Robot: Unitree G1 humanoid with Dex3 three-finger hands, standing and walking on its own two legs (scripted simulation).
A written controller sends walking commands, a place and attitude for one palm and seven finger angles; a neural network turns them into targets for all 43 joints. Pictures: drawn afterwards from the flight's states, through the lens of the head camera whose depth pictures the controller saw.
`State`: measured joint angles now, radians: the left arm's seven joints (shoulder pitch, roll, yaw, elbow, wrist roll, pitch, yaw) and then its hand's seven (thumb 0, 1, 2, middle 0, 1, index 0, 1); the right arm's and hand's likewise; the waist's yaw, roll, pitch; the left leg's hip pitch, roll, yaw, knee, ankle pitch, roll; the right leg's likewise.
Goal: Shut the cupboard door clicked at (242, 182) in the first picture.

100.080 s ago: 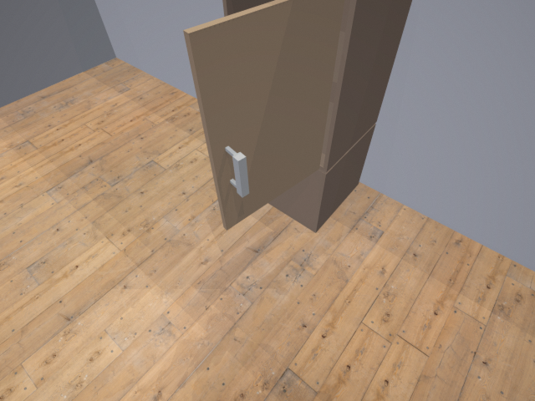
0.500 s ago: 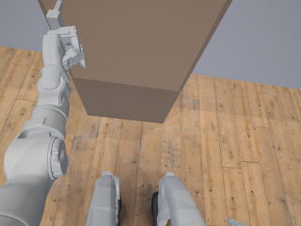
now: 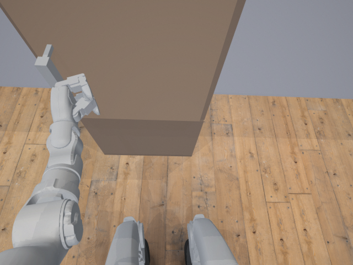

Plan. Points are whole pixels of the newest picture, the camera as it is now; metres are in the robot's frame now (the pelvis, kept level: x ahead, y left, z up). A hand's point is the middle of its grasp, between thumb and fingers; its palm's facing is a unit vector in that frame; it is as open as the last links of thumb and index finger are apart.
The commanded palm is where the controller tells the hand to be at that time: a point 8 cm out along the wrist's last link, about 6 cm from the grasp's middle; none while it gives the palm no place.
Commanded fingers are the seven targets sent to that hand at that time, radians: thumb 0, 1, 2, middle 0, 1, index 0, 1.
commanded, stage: pull the fist back off the door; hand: left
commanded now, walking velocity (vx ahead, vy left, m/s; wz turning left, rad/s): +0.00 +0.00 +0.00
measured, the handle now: (58, 75) +0.55 +0.24 +0.04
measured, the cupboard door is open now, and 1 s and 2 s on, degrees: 0 0 0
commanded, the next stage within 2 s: draw the hand back to the body in 0.24 s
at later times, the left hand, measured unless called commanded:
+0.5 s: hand (78, 118) +0.42 +0.17 +0.06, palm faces +0.05 -1.00 -0.02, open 3.1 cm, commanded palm +0.38 +0.23 +0.08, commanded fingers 0.00 0.90 0.90 -1.30 -1.50 -1.30 -1.50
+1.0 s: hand out of the picture +0.32 +0.23 +0.16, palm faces +0.18 -0.96 -0.22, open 3.1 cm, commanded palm +0.27 +0.28 +0.19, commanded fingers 0.00 0.90 0.90 -0.94 -1.11 -0.94 -1.11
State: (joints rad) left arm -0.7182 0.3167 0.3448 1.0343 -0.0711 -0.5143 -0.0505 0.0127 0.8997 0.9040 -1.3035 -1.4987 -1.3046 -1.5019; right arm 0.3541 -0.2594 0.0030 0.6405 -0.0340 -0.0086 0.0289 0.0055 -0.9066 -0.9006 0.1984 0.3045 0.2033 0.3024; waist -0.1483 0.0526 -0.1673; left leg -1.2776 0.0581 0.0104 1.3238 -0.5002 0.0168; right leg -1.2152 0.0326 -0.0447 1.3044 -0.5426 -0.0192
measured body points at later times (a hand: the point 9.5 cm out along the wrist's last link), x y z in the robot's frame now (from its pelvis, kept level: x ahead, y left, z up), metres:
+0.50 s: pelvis +0.03 +0.00 +0.02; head +0.14 +0.02 +0.45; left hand +0.41 +0.23 +0.06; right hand +0.19 -0.24 -0.09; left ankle +0.06 +0.11 -0.61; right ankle +0.03 -0.11 -0.61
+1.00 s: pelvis +0.04 +0.01 +0.10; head +0.06 +0.01 +0.54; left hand +0.30 +0.28 +0.17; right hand +0.21 -0.23 +0.01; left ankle +0.06 +0.11 -0.61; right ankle +0.03 -0.11 -0.61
